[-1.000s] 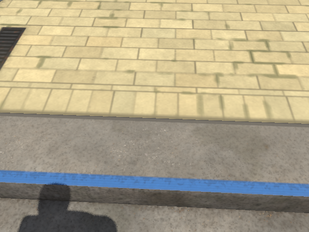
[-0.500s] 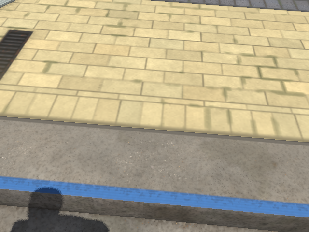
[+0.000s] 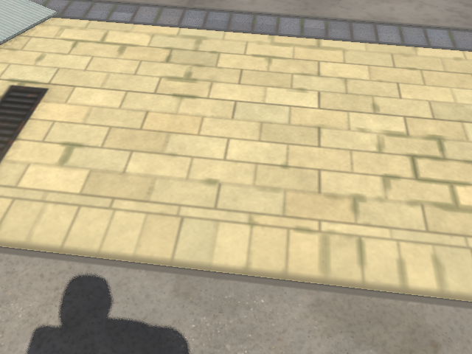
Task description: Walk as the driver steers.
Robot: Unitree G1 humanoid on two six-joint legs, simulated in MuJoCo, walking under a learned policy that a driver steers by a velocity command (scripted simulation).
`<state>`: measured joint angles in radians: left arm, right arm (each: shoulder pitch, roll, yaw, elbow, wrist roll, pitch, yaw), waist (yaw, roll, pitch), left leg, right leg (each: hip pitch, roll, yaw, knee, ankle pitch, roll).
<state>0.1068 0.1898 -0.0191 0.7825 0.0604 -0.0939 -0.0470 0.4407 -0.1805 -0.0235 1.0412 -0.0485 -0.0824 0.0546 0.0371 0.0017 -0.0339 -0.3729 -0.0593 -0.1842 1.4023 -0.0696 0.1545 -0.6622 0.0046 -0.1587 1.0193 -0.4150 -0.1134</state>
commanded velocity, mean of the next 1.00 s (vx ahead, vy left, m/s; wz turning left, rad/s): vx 0.49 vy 0.00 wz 0.42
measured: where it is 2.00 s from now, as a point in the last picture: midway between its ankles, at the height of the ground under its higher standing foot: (163, 158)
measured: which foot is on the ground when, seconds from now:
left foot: up 0.00-0.44, down 0.46-0.94, up 0.96-1.00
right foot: down 0.00-0.48, up 0.50-0.90, down 0.92-1.00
